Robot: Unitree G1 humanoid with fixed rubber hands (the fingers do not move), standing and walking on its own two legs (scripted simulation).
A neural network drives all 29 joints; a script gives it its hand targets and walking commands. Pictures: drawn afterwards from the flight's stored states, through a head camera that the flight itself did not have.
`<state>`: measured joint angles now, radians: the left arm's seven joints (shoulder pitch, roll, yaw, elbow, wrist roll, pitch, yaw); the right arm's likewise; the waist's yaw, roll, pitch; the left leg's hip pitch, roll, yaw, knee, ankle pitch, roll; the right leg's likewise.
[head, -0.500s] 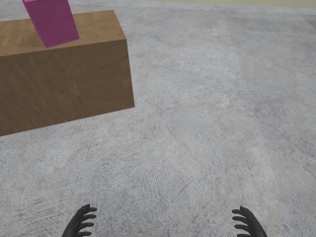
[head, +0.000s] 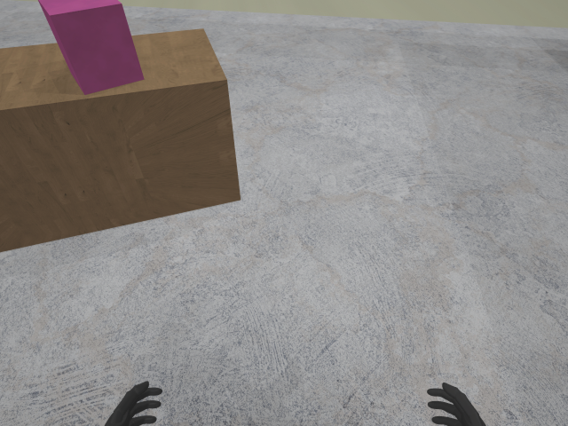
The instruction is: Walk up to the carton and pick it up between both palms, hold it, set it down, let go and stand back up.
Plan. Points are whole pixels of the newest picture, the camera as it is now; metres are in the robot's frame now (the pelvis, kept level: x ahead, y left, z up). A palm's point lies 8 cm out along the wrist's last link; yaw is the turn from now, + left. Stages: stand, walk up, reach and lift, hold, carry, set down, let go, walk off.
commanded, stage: stand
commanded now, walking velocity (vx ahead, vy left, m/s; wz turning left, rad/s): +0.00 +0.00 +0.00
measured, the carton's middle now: (94, 41) +1.29 +0.70 +0.00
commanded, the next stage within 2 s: walk up in 1.36 s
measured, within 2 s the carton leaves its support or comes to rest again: neither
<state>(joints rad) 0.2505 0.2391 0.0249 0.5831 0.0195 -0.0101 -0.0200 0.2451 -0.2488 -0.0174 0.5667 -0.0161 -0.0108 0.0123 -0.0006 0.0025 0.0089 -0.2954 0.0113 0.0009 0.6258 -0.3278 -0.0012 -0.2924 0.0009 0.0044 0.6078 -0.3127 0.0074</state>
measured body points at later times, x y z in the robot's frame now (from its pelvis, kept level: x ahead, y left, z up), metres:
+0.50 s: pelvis -0.01 +0.00 +0.00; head +0.00 +0.00 +0.45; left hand +0.12 +0.25 -0.09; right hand +0.13 -0.25 -0.09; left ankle +0.00 +0.12 -0.73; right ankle +0.01 -0.12 -0.73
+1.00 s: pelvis -0.01 +0.00 +0.00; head +0.00 +0.00 +0.45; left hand +0.12 +0.25 -0.10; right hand +0.12 -0.26 -0.10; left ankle +0.00 +0.12 -0.73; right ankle +0.01 -0.13 -0.73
